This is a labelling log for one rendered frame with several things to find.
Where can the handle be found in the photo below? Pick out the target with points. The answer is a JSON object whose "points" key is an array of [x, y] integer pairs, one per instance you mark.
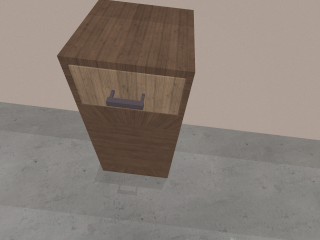
{"points": [[125, 103]]}

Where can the drawer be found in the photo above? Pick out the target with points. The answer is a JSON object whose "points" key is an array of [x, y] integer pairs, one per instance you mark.
{"points": [[162, 93]]}

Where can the cabinet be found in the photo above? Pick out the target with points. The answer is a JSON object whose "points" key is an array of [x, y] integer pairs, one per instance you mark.
{"points": [[139, 38]]}

